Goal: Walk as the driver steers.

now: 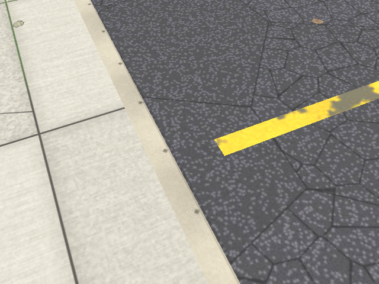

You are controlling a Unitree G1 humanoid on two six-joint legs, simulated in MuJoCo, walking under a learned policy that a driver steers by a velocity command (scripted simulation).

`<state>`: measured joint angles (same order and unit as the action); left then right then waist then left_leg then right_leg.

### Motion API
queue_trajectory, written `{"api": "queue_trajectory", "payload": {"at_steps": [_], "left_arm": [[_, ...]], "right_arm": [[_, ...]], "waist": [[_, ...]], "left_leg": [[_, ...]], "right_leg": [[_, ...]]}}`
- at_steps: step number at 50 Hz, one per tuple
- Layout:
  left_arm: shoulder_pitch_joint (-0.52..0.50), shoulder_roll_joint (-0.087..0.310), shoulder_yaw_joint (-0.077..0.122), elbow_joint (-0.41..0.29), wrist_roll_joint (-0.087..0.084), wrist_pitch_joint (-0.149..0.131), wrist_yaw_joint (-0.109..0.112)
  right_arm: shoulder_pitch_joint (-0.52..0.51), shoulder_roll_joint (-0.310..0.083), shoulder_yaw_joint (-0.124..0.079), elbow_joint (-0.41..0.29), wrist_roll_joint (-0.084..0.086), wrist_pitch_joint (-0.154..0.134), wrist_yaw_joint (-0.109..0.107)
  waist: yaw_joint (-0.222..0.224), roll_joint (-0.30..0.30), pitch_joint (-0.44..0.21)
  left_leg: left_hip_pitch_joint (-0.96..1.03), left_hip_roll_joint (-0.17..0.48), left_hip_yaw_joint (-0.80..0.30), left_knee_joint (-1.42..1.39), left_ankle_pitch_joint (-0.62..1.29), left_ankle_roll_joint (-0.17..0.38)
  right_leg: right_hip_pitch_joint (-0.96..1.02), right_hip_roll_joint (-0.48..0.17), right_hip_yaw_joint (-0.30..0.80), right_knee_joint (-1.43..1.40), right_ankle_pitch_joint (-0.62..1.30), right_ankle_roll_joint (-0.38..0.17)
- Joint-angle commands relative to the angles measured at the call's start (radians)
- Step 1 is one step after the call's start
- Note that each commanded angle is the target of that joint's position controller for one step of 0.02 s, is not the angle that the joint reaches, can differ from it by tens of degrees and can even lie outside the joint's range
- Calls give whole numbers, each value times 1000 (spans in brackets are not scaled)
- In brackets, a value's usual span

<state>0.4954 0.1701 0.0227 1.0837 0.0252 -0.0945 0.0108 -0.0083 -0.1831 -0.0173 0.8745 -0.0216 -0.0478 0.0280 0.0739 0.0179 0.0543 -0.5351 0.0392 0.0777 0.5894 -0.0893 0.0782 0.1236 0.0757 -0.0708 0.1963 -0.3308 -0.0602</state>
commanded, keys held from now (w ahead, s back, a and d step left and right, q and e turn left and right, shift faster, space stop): w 1.00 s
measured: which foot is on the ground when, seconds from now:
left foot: up 0.00-0.02, down 0.04-0.62, up 0.64-1.00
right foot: down 0.00-0.06, up 0.08-0.60, down 0.62-1.00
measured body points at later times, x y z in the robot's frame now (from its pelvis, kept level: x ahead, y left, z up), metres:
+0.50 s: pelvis +0.26 +0.02 +0.01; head +0.28 +0.03 +0.46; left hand +0.43 +0.24 -0.12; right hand +0.16 -0.20 -0.13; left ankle +0.15 +0.09 -0.73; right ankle +0.42 -0.10 -0.69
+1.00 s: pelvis +0.52 -0.02 +0.01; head +0.54 -0.02 +0.46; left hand +0.45 +0.21 -0.13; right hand +0.66 -0.25 -0.12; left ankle +0.67 +0.13 -0.68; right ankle +0.45 -0.08 -0.73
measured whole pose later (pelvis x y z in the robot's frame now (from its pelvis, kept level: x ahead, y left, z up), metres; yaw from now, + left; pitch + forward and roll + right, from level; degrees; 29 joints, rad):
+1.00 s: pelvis +0.52 -0.02 +0.01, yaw +0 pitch +0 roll -1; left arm 0.46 0.17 0.03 1.07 0.01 -0.10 0.00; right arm 0.11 -0.20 -0.05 0.93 -0.03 -0.03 0.03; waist 0.04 0.04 0.04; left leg -0.63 0.11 0.02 0.78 -0.05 0.02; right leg 0.01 0.09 -0.09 0.19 -0.21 -0.10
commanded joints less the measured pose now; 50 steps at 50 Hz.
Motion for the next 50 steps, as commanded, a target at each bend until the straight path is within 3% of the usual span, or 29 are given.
{"api": "queue_trajectory", "payload": {"at_steps": [1,2,3,4,5,6,7,9,12,15,21,26,28,29,30,31,32,33,34,35,36,38,40,42,45,50], "left_arm": [[15,163,31,-15,3,-1,10],[-1,159,29,-20,-2,1,7],[-6,128,18,-55,-12,-1,4],[115,40,6,-59,-48,1,-7],[25,137,32,-58,-18,6,-3],[-64,134,36,-90,-15,2,-9],[-103,116,34,-96,-13,0,-11],[-88,80,32,-89,10,24,-21],[-119,65,34,-102,15,49,-34],[-256,78,34,-148,12,60,-38],[-473,66,19,-219,-4,55,-40],[-571,80,18,-262,-4,43,-37],[-538,89,23,-261,-5,33,-34],[-474,98,30,-243,-5,28,-28],[-347,112,41,-201,-3,20,-20],[-169,146,59,-142,10,10,-11],[-3,243,85,-115,37,3,1],[1,292,96,-114,28,14,-11],[-101,240,87,-122,-9,24,-17],[-200,175,69,-140,-16,22,-21],[-246,127,55,-143,-12,15,-24],[-236,74,36,-116,-14,3,-15],[-173,94,37,-88,-14,-12,-11],[-136,124,41,-75,-15,-16,-9],[-78,120,35,-63,-15,-14,-9],[11,121,28,-40,-13,-14,-5]], "right_arm": [[122,-104,-37,-10,-1,-28,-15],[296,-131,-53,51,-10,-38,-25],[481,-215,-77,86,-36,-45,-37],[514,-289,-96,93,-36,-37,-31],[427,-233,-87,82,3,-25,-23],[319,-179,-71,64,11,-27,-19],[271,-128,-58,61,7,-35,-15],[269,-72,-40,86,10,-47,-22],[350,-96,-41,125,14,-65,-28],[409,-112,-40,141,13,-64,-29],[519,-106,-30,170,10,-61,-33],[574,-115,-32,199,-4,-54,-46],[548,-126,-36,201,-7,-52,-51],[530,-136,-39,199,-7,-52,-52],[514,-144,-41,200,-5,-49,-51],[497,-137,-38,191,3,-48,-48],[513,-81,-21,151,27,-50,-40],[604,-42,-22,155,43,-48,-35],[508,-117,-44,147,16,-41,-37],[426,-108,-44,119,10,-46,-31],[393,-90,-43,115,8,-47,-28],[419,-56,-41,123,-14,-23,-17],[408,-45,-42,116,-18,-5,-8],[333,-50,-43,88,-18,6,-3],[191,-64,-42,39,-11,11,0],[24,-49,-27,-15,1,6,1]], "waist": [[-116,-87,-23],[-185,-56,-114],[-242,34,-243],[-183,250,-347],[-167,69,-255],[-129,42,-119],[-103,4,-59],[-50,29,-28],[-33,32,-16],[-55,33,26],[-111,42,51],[-132,50,71],[-102,54,57],[-71,61,24],[-18,52,-38],[51,24,-133],[85,-103,-270],[36,-244,-348],[6,-95,-226],[-24,-65,-96],[-53,-38,-41],[-101,-67,-19],[-112,-67,-21],[-110,-66,4],[-80,-69,38],[-33,-79,49]], "left_leg": [[178,-68,29,-81,-81,52],[402,-69,21,-127,-44,80],[668,149,-219,-136,-116,138],[888,405,-707,-264,-170,286],[790,347,-701,-318,-243,248],[642,314,-542,-342,-214,213],[528,270,-445,-379,-106,185],[403,194,-303,-416,3,133],[379,168,-229,-444,111,134],[401,152,-193,-481,112,129],[497,135,-136,-476,236,108],[647,183,-131,-412,361,125],[669,192,-112,-342,520,112],[661,187,-98,-265,660,99],[644,166,-78,-122,746,84],[529,127,-47,80,649,63],[254,49,2,413,269,30],[-16,-125,-28,706,-464,10],[-91,-52,-135,750,-377,27],[-103,-12,-129,706,-279,28],[-65,20,-124,646,-220,26],[24,49,-115,567,-184,3],[26,49,-94,535,-164,-14],[-38,65,-77,482,-107,-32],[-127,78,-56,353,-7,-54],[-111,45,-14,119,93,-54]], "right_leg": [[-18,-289,86,227,941,-106],[-102,-247,51,422,898,-85],[-317,-194,14,722,562,-64],[-666,2,-10,1080,-187,-24],[-756,-53,123,1135,-152,-42],[-775,-97,121,1101,-47,-45],[-737,-128,116,1048,16,-42],[-643,-161,109,966,53,-22],[-652,-166,81,910,90,3],[-757,-188,58,811,193,26],[-778,-161,11,535,328,36],[-783,-131,-4,416,263,-3],[-701,-103,-18,368,192,-35],[-601,-71,-32,347,156,-53],[-452,-36,-48,299,163,-75],[-210,-62,-13,263,203,-106],[84,-319,298,242,104,-182],[212,-523,730,107,114,-302],[93,-460,659,76,21,-264],[-61,-425,514,41,43,-230],[-167,-374,416,3,119,-192],[-276,-303,284,-32,232,-145],[-287,-287,234,-44,336,-149],[-284,-277,199,-71,343,-153],[-244,-260,169,-94,378,-146],[-154,-251,122,-81,491,-129]]}}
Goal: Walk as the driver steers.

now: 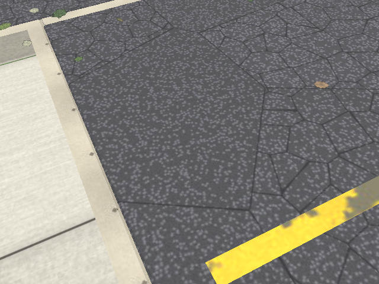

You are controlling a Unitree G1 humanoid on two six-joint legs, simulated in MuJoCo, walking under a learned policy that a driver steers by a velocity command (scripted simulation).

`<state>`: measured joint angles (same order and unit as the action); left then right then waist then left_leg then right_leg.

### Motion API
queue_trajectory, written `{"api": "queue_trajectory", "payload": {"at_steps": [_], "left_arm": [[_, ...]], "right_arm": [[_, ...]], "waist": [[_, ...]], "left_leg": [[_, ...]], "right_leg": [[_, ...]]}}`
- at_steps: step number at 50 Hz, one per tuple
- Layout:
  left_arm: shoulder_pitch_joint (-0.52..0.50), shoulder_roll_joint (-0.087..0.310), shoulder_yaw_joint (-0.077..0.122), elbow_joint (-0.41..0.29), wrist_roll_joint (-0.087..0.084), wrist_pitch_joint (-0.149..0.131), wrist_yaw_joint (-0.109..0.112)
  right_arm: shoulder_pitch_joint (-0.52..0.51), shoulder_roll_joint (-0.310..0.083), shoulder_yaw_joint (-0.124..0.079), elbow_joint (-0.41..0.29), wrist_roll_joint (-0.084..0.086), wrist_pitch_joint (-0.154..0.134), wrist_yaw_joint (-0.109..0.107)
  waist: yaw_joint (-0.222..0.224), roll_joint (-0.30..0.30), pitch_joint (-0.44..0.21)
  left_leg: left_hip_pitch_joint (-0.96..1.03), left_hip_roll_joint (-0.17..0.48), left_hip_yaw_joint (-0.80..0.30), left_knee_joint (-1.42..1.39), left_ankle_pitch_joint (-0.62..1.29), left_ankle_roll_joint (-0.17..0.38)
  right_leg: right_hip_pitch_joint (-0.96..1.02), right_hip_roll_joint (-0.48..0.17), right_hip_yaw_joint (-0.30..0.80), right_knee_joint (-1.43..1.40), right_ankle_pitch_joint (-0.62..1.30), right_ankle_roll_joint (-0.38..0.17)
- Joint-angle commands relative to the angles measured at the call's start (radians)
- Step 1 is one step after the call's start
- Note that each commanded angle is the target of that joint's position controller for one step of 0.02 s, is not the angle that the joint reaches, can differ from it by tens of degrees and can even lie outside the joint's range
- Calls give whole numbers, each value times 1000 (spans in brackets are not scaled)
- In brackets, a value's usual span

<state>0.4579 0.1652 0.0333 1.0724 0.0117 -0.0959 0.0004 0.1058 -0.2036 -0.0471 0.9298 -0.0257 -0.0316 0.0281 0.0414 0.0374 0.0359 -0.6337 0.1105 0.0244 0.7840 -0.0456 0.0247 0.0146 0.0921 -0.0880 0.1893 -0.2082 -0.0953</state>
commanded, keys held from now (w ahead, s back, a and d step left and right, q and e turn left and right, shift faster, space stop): w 0.02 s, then w+q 0.98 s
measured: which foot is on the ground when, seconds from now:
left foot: up 0.00-0.18, down 0.20-0.76, up 0.78-1.00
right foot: down 0.00-0.22, up 0.24-0.74, down 0.76-1.00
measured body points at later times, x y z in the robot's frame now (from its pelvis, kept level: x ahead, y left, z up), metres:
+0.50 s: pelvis +0.27 +0.07 +0.00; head +0.29 +0.09 +0.45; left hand +0.37 +0.33 -0.12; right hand +0.29 -0.20 -0.13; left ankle +0.23 +0.10 -0.75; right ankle +0.42 -0.10 -0.68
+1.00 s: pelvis +0.54 +0.08 +0.00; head +0.57 +0.08 +0.45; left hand +0.47 +0.35 -0.12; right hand +0.77 -0.11 -0.13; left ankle +0.49 +0.21 -0.66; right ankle +0.58 +0.00 -0.75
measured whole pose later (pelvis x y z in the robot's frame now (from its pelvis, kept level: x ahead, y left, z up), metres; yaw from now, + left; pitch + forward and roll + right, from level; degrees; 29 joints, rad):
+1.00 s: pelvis +0.54 +0.08 +0.00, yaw +30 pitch +1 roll -1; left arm 0.29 0.25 0.05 0.84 0.02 -0.09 0.00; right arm 0.23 -0.31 -0.08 0.81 -0.04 -0.01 0.04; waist 0.01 0.06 0.03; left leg -0.58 0.02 -0.03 1.12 -0.26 0.05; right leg -0.16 0.02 -0.13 0.33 -0.19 -0.04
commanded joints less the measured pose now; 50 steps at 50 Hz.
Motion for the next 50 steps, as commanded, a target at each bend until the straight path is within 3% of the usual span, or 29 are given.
{"api": "queue_trajectory", "payload": {"at_steps": [1,4,6,8,9,10,11,12,13,14,15,16,18,21,27,32,35,36,37,38,39,40,41,42,43,44,45,48,50], "left_arm": [[65,126,17,-22,2,-12,8],[85,133,20,-6,14,-8,18],[67,140,24,-2,19,-7,26],[38,160,29,-3,22,-4,31],[21,167,31,-8,18,2,30],[7,163,27,-30,11,3,30],[62,98,14,-76,-26,-2,14],[22,141,29,-88,-5,-8,6],[-84,151,33,-128,6,-13,0],[-138,150,31,-146,5,-23,-4],[-151,140,33,-151,10,-20,-3],[-141,131,32,-158,25,-3,-2],[-137,113,30,-170,36,28,-6],[-243,118,30,-221,34,49,-10],[-471,133,26,-318,25,54,-18],[-602,139,11,-393,15,40,-24],[-530,170,15,-398,8,24,-21],[-441,190,23,-375,6,18,-13],[-305,217,35,-336,7,7,-2],[-156,276,52,-320,27,-5,15],[-86,359,68,-329,53,3,27],[-130,354,74,-327,37,21,20],[-212,245,53,-349,28,28,15],[-257,176,35,-351,22,26,11],[-268,160,28,-344,26,23,11],[-247,160,26,-326,23,16,13],[-230,165,28,-312,18,7,11],[-180,178,34,-288,4,-18,1],[-156,181,37,-276,4,-19,1]], "right_arm": [[-116,-30,4,-79,5,-12,0],[-160,-39,5,-101,7,-18,0],[-141,-45,1,-104,6,-25,0],[-19,-64,-14,-68,2,-32,-9],[125,-77,-27,-18,-2,-39,-14],[290,-130,-48,29,-19,-46,-22],[409,-246,-82,35,-30,-43,-29],[346,-239,-79,38,3,-26,-18],[241,-217,-72,20,19,-21,-14],[182,-162,-59,8,19,-23,-13],[151,-131,-50,3,19,-27,-16],[140,-106,-41,7,25,-32,-22],[172,-115,-40,11,27,-46,-26],[231,-157,-48,13,28,-48,-29],[361,-159,-49,8,24,-38,-29],[416,-173,-52,-4,9,-31,-42],[360,-202,-61,-32,5,-31,-53],[324,-216,-65,-45,6,-34,-50],[301,-222,-67,-52,12,-40,-40],[297,-187,-58,-76,25,-50,-29],[362,-82,-36,-111,56,-51,-29],[425,-147,-44,-116,36,-41,-34],[385,-172,-48,-90,13,-25,-37],[311,-158,-44,-95,5,-21,-25],[285,-139,-42,-103,3,-15,-16],[270,-136,-43,-112,-11,-4,-6],[270,-129,-40,-114,-14,8,3],[198,-117,-35,-154,-11,26,20],[127,-114,-30,-183,-12,28,29]], "waist": [[8,-101,71],[13,-105,83],[-11,-104,78],[-68,-116,7],[-128,-97,-66],[-189,-69,-154],[-185,141,-280],[-145,110,-297],[-108,45,-148],[-87,-21,-63],[-53,-47,-16],[-21,-37,-4],[-5,-18,-20],[-22,-3,7],[-108,19,16],[-146,37,23],[-90,57,7],[-48,57,-28],[16,17,-100],[74,-58,-226],[51,-249,-342],[-10,-329,-369],[-33,-158,-205],[-28,-63,-94],[-42,-78,-51],[-50,-122,-30],[-56,-136,-27],[-59,-133,-37],[-51,-125,-23]], "left_leg": [[-14,-34,45,-105,49,5],[-17,-52,54,-170,0,42],[43,-80,64,-207,-69,80],[213,-148,100,-234,-142,126],[373,-186,118,-295,-111,152],[620,-103,-2,-303,-119,200],[917,187,-487,-363,-180,350],[931,250,-760,-500,-144,387],[808,212,-606,-510,-196,353],[672,177,-503,-542,-132,317],[573,128,-428,-564,-57,280],[498,83,-365,-577,10,252],[449,46,-314,-586,88,249],[427,16,-294,-618,68,247],[568,4,-334,-594,126,203],[679,17,-376,-508,269,206],[646,21,-400,-434,357,161],[601,4,-394,-364,450,138],[560,-46,-362,-210,490,114],[438,-108,-314,26,314,92],[160,-238,-187,310,-320,62],[33,-222,-149,456,-500,70],[-2,-149,-147,503,-406,68],[12,-117,-132,463,-329,58],[38,-91,-123,419,-295,51],[54,-72,-117,391,-284,42],[67,-68,-105,389,-273,37],[1,-55,-91,371,-213,29],[-60,-42,-81,332,-152,20]], "right_leg": [[-13,-274,136,-66,387,-97],[86,-311,97,-38,449,-98],[120,-328,56,20,587,-82],[128,-327,9,202,872,-59],[98,-303,-26,384,905,-40],[-82,-279,-50,620,718,-16],[-450,-119,-97,1043,200,38],[-622,-35,69,1191,-282,36],[-707,-110,126,1190,-198,25],[-691,-148,124,1123,-116,28],[-646,-174,125,1047,-85,37],[-588,-190,126,990,-77,54],[-543,-190,113,930,-75,84],[-604,-194,93,815,9,124],[-720,-170,100,594,184,148],[-719,-123,99,458,159,131],[-532,-95,111,343,102,98],[-385,-67,100,312,65,81],[-195,-62,94,252,95,57],[45,-213,234,235,-14,14],[296,-488,598,187,-98,-52],[259,-557,881,107,-162,-126],[112,-515,745,91,-235,-113],[-22,-448,570,66,-172,-91],[-95,-401,451,37,-78,-61],[-136,-371,368,22,16,-50],[-154,-353,306,12,98,-44],[-123,-361,203,-11,263,-60],[-103,-359,140,-28,292,-65]]}}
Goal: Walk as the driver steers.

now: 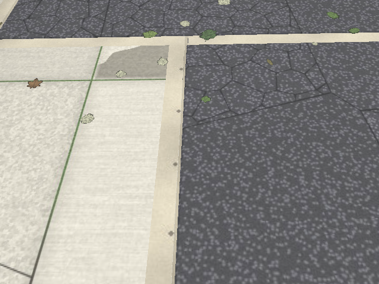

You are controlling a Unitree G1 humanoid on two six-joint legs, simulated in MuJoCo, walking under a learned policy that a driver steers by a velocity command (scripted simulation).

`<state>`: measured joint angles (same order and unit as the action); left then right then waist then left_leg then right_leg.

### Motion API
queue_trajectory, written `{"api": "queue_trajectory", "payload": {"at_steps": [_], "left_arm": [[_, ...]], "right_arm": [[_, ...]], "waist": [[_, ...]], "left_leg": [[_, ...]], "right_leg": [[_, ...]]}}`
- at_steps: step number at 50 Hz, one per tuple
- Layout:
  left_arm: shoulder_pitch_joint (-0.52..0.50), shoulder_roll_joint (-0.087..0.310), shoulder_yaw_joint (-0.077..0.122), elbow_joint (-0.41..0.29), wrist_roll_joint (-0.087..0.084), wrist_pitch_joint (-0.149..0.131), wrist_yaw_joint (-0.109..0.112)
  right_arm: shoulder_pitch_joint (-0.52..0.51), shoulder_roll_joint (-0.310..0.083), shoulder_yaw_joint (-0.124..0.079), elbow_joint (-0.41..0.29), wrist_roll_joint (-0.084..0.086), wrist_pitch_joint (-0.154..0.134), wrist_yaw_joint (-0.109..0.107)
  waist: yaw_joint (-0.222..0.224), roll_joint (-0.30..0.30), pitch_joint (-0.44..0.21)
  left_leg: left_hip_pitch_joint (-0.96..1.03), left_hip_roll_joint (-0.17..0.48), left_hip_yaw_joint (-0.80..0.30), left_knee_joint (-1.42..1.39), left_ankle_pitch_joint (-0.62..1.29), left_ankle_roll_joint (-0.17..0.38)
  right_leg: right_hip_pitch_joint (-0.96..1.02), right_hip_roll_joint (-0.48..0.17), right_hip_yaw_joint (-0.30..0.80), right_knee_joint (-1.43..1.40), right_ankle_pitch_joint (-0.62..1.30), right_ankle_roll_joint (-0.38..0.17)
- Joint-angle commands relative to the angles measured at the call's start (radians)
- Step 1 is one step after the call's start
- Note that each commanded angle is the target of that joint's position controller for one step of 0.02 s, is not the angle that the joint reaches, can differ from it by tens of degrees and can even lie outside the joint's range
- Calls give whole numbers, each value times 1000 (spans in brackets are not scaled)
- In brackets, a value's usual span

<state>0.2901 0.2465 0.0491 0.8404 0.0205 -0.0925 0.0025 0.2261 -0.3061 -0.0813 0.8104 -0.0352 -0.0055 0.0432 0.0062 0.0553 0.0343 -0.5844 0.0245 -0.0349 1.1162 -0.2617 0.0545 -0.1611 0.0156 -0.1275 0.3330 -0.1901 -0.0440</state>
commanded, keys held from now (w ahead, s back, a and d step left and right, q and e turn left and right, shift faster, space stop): w+q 0.20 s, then w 0.80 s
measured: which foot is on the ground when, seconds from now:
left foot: up 0.00-0.26, down 0.28-0.86, up 0.88-1.00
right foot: down 0.00-0.30, up 0.32-0.84, down 0.86-1.00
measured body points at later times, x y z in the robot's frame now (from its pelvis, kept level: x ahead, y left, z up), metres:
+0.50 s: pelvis +0.25 +0.08 +0.00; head +0.27 +0.10 +0.45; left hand +0.27 +0.35 -0.14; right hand +0.38 -0.16 -0.12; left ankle +0.25 +0.13 -0.75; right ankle +0.28 -0.08 -0.66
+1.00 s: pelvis +0.53 +0.09 -0.01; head +0.56 +0.09 +0.44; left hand +0.57 +0.37 -0.13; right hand +0.62 -0.16 -0.15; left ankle +0.39 +0.18 -0.65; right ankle +0.60 +0.04 -0.75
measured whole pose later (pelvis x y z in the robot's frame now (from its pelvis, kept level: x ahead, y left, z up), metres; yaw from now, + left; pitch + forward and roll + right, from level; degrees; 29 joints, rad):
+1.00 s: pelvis +0.53 +0.09 -0.01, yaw +14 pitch +0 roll +0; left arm 0.22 0.25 0.05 0.86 0.02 -0.06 -0.01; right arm 0.33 -0.25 -0.03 0.94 -0.02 -0.07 0.01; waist -0.02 0.02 0.05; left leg -0.32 -0.02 -0.02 1.15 -0.34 0.09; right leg -0.29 0.04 -0.10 0.47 -0.17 -0.09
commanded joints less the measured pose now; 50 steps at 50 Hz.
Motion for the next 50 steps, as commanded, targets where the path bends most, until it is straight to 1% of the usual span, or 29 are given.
{"api": "queue_trajectory", "payload": {"at_steps": [1,6,10,12,13,14,15,16,17,18,19,20,21,22,24,28,34,38,40,41,42,43,44,45,46,47,48,49,50], "left_arm": [[23,99,21,-38,-4,-21,-2],[65,123,27,-14,-3,-16,0],[125,156,35,14,-1,3,10],[151,177,36,33,0,19,14],[156,189,36,40,1,27,14],[148,187,31,37,-4,35,14],[145,152,17,8,-5,35,11],[196,34,-10,-58,-14,30,-13],[88,143,18,-63,-4,32,-8],[14,131,17,-84,-18,26,-11],[17,109,7,-75,-20,17,-13],[36,103,8,-57,-9,24,-15],[82,99,6,-37,7,41,-18],[103,93,7,-24,15,57,-23],[87,80,9,-25,17,72,-33],[-65,76,12,-65,15,77,-37],[-241,59,1,-118,9,67,-39],[-322,62,-5,-155,9,56,-40],[-278,71,-3,-148,7,49,-36],[-210,84,4,-127,5,45,-27],[-87,104,15,-87,6,39,-17],[88,132,28,-33,18,28,-5],[236,234,54,-8,44,24,9],[229,284,66,2,33,29,-3],[123,216,54,-7,-4,35,-11],[25,149,36,-22,-11,35,-15],[-19,104,23,-22,-6,29,-19],[-25,83,15,-10,-7,23,-17],[-21,66,9,5,-8,18,-15]], "right_arm": [[-29,-9,7,-78,-2,2,18],[-198,17,31,-141,2,-7,39],[-272,2,32,-179,-7,-6,42],[-238,-6,27,-175,-16,-7,31],[-160,-19,19,-152,-20,-13,24],[-2,-36,6,-99,-27,-24,13],[168,-100,-16,-52,-39,-32,-4],[164,-204,-35,-59,-24,-31,-19],[214,-199,-37,-67,6,-21,-31],[154,-168,-29,-45,13,-22,-40],[108,-112,-13,-37,17,-30,-41],[66,-78,-2,-35,19,-38,-41],[33,-51,9,-34,24,-45,-40],[30,-38,15,-29,25,-55,-37],[60,-53,12,-6,32,-70,-34],[133,-64,10,34,33,-76,-33],[229,-58,19,87,27,-81,-39],[273,-71,22,125,16,-78,-52],[244,-88,20,131,12,-78,-59],[227,-100,18,133,9,-79,-62],[213,-110,16,137,6,-77,-61],[198,-106,19,134,13,-76,-60],[234,-43,38,97,36,-81,-55],[332,2,38,106,46,-80,-48],[238,-64,24,102,18,-75,-51],[176,-60,24,84,18,-80,-44],[146,-40,28,79,19,-79,-39],[147,-29,30,81,9,-68,-35],[168,-14,34,89,0,-55,-28]], "waist": [[-10,-140,-11],[24,-140,31],[43,-140,49],[24,-157,16],[-11,-162,-30],[-82,-129,-117],[-148,-40,-237],[-78,207,-331],[-139,40,-347],[-109,9,-207],[-68,-19,-120],[-27,-32,-81],[11,-15,-70],[23,-6,-71],[31,-13,-48],[-5,-15,28],[-54,-5,59],[-68,1,80],[-32,11,62],[0,25,23],[54,21,-45],[132,-8,-144],[155,-145,-282],[88,-314,-350],[61,-145,-215],[30,-98,-86],[9,-75,-31],[-13,-97,-2],[-32,-119,-5]], "left_leg": [[-127,47,-14,-38,96,-15],[-58,44,69,-331,249,-5],[-14,16,133,-463,143,40],[91,-46,164,-508,29,78],[188,-85,168,-538,-4,101],[394,-120,163,-621,45,128],[675,24,-29,-650,-26,174],[960,348,-549,-721,-2,294],[922,369,-643,-797,109,300],[821,323,-445,-795,248,276],[681,271,-335,-815,366,239],[594,222,-255,-842,402,200],[520,186,-199,-874,414,181],[483,172,-172,-897,423,176],[462,151,-140,-942,416,182],[494,139,-113,-1005,351,171],[607,138,-65,-991,459,147],[706,172,-57,-947,586,142],[723,180,-37,-877,783,125],[724,177,-27,-799,936,111],[718,158,-11,-650,1026,97],[608,120,20,-437,911,79],[344,31,69,-99,512,51],[64,-156,21,176,-276,32],[-8,-76,-79,221,-200,51],[-14,-29,-58,174,-106,51],[11,8,-40,114,-57,49],[48,30,-31,70,-37,38],[93,43,-22,40,-22,25]], "right_leg": [[78,-276,147,-178,284,-116],[87,-256,8,-186,312,-89],[197,-292,-46,-126,440,-71],[234,-300,-76,0,732,-64],[240,-300,-89,126,850,-62],[175,-278,-118,322,820,-46],[-33,-251,-123,591,516,-23],[-455,-77,-97,929,-370,33],[-524,-53,88,1028,-338,29],[-570,-100,119,1014,-224,18],[-525,-127,123,926,-168,13],[-466,-148,128,856,-146,15],[-396,-155,129,818,-134,23],[-357,-151,126,796,-126,28],[-373,-145,113,758,-83,39],[-511,-157,108,626,64,60],[-545,-118,80,405,193,45],[-521,-80,57,290,144,-1],[-420,-41,40,242,71,-38],[-320,-6,27,228,29,-56],[-179,30,16,193,11,-78],[66,-3,53,143,65,-109],[356,-262,367,125,-32,-181],[492,-452,812,-6,15,-294],[361,-393,746,-41,-81,-257],[204,-362,589,-76,-77,-231],[109,-312,489,-116,-21,-201],[44,-271,411,-138,53,-176],[0,-244,353,-160,95,-161]]}}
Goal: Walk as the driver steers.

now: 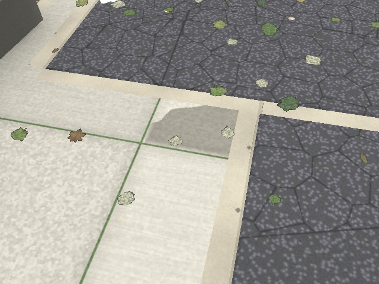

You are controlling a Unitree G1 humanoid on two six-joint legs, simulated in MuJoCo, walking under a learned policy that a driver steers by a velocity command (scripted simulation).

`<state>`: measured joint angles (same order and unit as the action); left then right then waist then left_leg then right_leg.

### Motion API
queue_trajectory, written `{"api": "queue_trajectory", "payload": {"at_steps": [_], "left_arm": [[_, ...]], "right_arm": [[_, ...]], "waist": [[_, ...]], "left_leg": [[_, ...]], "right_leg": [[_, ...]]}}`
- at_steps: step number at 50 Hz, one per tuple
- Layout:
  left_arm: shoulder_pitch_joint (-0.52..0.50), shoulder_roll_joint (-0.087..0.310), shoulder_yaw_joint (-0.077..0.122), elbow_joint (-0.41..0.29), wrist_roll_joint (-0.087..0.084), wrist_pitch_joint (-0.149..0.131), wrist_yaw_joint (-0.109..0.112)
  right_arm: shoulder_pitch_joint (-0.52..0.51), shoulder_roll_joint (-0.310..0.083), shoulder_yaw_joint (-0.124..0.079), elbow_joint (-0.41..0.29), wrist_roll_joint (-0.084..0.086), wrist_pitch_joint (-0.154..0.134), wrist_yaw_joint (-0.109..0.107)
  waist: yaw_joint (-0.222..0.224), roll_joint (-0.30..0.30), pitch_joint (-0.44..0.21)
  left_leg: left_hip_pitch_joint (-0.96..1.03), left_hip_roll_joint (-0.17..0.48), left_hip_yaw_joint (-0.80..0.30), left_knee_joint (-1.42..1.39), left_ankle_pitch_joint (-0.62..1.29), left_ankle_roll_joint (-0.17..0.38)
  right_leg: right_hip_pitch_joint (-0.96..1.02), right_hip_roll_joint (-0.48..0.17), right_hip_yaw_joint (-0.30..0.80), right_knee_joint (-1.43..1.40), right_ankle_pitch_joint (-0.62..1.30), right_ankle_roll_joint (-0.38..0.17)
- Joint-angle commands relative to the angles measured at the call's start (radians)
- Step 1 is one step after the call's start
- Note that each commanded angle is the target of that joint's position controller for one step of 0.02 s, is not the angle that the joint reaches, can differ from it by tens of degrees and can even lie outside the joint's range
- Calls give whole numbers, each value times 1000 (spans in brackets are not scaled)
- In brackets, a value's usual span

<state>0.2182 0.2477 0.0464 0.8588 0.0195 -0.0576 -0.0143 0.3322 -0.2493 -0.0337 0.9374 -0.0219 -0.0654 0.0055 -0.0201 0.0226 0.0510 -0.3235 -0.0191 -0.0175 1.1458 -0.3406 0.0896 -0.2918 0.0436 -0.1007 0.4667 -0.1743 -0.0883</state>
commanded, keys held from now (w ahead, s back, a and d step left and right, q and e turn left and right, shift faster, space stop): w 0.24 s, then w+e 0.70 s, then e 0.06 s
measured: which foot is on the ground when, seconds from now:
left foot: up 0.00-0.38, down 0.40-0.96, up 0.98-1.00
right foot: down 0.00-0.42, up 0.44-0.92, down 0.94-1.00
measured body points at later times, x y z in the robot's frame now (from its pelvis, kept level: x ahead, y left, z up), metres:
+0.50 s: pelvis +0.27 +0.04 +0.00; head +0.30 +0.05 +0.44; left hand +0.27 +0.30 -0.15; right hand +0.41 -0.22 -0.11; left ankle +0.35 +0.12 -0.74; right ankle +0.12 -0.07 -0.66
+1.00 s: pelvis +0.52 -0.04 -0.02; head +0.55 -0.06 +0.43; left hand +0.77 +0.12 -0.13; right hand +0.41 -0.27 -0.17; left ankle +0.38 +0.12 -0.67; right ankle +0.57 -0.11 -0.74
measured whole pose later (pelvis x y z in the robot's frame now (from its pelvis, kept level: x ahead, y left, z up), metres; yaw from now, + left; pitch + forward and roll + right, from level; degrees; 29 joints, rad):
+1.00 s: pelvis +0.52 -0.04 -0.02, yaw -23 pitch +1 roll +0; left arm 0.07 0.24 0.06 0.80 0.04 -0.02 -0.04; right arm 0.36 -0.23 -0.05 0.95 -0.01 -0.05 -0.01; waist -0.03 0.01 0.07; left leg -0.13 0.10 0.20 1.00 -0.47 -0.02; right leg -0.45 0.06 -0.12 0.63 -0.20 -0.15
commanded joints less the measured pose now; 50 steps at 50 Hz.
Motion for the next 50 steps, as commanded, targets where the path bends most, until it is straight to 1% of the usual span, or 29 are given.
{"api": "queue_trajectory", "payload": {"at_steps": [1,4,7,11,14,17,18,19,20,21,22,23,24,25,26,27,28,30,32,35,38,42,44,45,46,47,48,49,50], "left_arm": [[76,68,11,1,-7,-26,1],[132,103,20,37,-13,-41,1],[181,96,16,63,-16,-40,0],[236,102,14,91,-15,-40,4],[282,103,12,116,-9,-35,11],[253,130,19,117,0,-26,23],[229,140,21,113,2,-25,25],[208,143,22,111,-1,-23,23],[203,122,15,99,-9,-25,20],[253,31,-7,53,-42,-27,13],[304,61,7,58,-39,-18,20],[245,115,24,66,-19,-5,24],[191,89,21,60,-16,-4,16],[174,64,20,59,-13,1,9],[169,60,23,56,2,15,1],[180,46,22,60,10,29,-7],[171,37,23,54,10,39,-13],[118,31,24,30,9,51,-22],[52,32,25,4,10,57,-29],[-54,24,18,-38,8,55,-38],[-157,11,5,-78,12,51,-49],[-232,25,4,-120,20,48,-56],[-203,38,11,-119,21,49,-50],[-154,49,18,-108,22,48,-45],[-65,66,30,-84,20,43,-39],[80,91,47,-39,26,32,-27],[211,184,78,-8,40,25,-10],[136,295,103,-42,18,36,-3],[160,283,101,-51,-7,47,3]], "right_arm": [[63,-59,-12,-35,-15,14,16],[-22,-48,-8,-62,-16,26,25],[-158,-47,-3,-105,-13,27,28],[-296,-24,12,-144,-5,20,30],[-369,-36,11,-170,-5,15,26],[-341,-61,2,-175,-4,0,20],[-275,-75,-5,-157,-5,-7,15],[-144,-93,-16,-115,-9,-17,6],[22,-143,-35,-69,-27,-30,-8],[139,-247,-61,-71,-54,-33,-22],[107,-261,-69,-71,-27,-14,-13],[10,-177,-51,-91,-10,-5,-9],[-62,-108,-34,-101,-3,-10,-7],[-96,-76,-26,-101,-4,-15,-8],[-97,-60,-21,-89,-1,-23,-13],[-92,-56,-20,-82,1,-31,-16],[-74,-60,-22,-75,4,-41,-16],[-50,-75,-28,-61,12,-55,-16],[-23,-76,-30,-49,8,-57,-17],[7,-71,-29,-33,4,-55,-17],[36,-89,-33,-21,5,-53,-21],[94,-112,-40,5,1,-36,-30],[87,-135,-46,7,-2,-23,-36],[82,-152,-51,6,-3,-14,-37],[78,-167,-56,4,-3,-2,-36],[65,-174,-57,-6,2,7,-32],[65,-138,-48,-38,4,7,-30],[70,-57,-38,-119,21,-4,-13],[-42,-127,-45,-139,10,-13,-13]], "waist": [[-9,-91,-26],[-8,-78,2],[21,-77,33],[60,-85,37],[81,-86,46],[46,-93,32],[13,-98,3],[-46,-76,-64],[-106,-28,-174],[-110,140,-328],[-73,226,-384],[-39,88,-235],[-23,38,-113],[0,39,-58],[20,65,-29],[35,70,-25],[40,64,-29],[47,53,-18],[41,47,-1],[25,43,30],[0,45,45],[-18,45,55],[5,66,25],[29,80,-9],[65,79,-62],[131,44,-144],[179,-59,-240],[96,-303,-307],[137,-80,-291]], "left_leg": [[-155,87,-24,0,68,-20],[-244,118,8,-79,142,-50],[-323,134,38,-229,248,-76],[-283,105,79,-449,351,-79],[-275,83,79,-530,339,-65],[-207,56,62,-594,235,-38],[-113,32,65,-624,192,-25],[55,6,78,-691,206,-7],[310,84,6,-706,215,27],[597,378,-358,-749,80,96],[621,486,-632,-859,62,159],[491,439,-505,-872,-11,135],[350,391,-367,-915,12,112],[259,345,-262,-956,60,77],[202,313,-183,-976,127,56],[175,296,-125,-988,177,46],[170,293,-90,-997,230,49],[184,288,-17,-1018,287,53],[205,279,42,-1027,319,55],[225,259,124,-1029,374,54],[260,264,189,-1017,442,47],[391,301,241,-950,604,37],[437,305,276,-838,885,24],[452,307,287,-742,1026,20],[449,305,293,-592,1086,18],[367,290,309,-368,986,-3],[142,254,307,-55,622,-44],[-304,-1,219,332,-219,-120],[-383,39,22,349,-169,-117]], "right_leg": [[118,-263,299,-305,137,-121],[129,-247,231,-351,190,-132],[171,-217,179,-367,247,-120],[222,-203,131,-350,337,-99],[305,-235,160,-306,409,-104],[365,-265,198,-215,544,-96],[360,-259,199,-146,636,-83],[331,-226,180,-2,681,-66],[195,-174,150,212,535,-47],[-94,-53,79,552,93,-6],[-263,26,112,736,-351,-10],[-312,-50,162,786,-287,-19],[-312,-87,162,757,-209,-15],[-283,-115,157,712,-161,-10],[-259,-133,154,685,-140,0],[-239,-137,147,682,-121,11],[-241,-137,140,685,-100,18],[-300,-149,131,668,-38,30],[-365,-158,123,631,31,41],[-399,-152,96,482,127,51],[-357,-135,39,312,192,39],[-335,-106,-19,199,103,-12],[-257,-51,-57,172,2,-50],[-193,-15,-73,166,-59,-72],[-99,25,-79,140,-99,-98],[96,54,-61,54,-63,-129],[339,-118,179,4,-99,-182],[598,-396,751,-109,136,-351],[563,-399,702,-136,405,-345]]}}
